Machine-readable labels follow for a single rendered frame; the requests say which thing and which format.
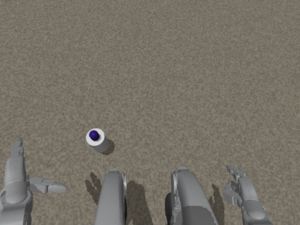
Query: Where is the right robot arm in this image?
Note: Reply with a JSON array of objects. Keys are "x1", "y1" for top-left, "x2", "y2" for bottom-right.
[{"x1": 241, "y1": 200, "x2": 273, "y2": 225}]

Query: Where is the bottle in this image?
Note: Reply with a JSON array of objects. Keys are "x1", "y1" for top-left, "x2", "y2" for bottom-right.
[{"x1": 86, "y1": 128, "x2": 109, "y2": 152}]

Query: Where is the left robot hand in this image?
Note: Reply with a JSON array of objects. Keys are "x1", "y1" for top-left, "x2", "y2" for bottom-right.
[{"x1": 4, "y1": 138, "x2": 67, "y2": 194}]

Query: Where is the left robot arm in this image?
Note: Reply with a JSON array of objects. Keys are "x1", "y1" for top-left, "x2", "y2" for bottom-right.
[{"x1": 0, "y1": 181, "x2": 33, "y2": 225}]

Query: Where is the right robot hand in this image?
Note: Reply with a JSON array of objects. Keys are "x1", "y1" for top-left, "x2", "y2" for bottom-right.
[{"x1": 223, "y1": 165, "x2": 259, "y2": 208}]

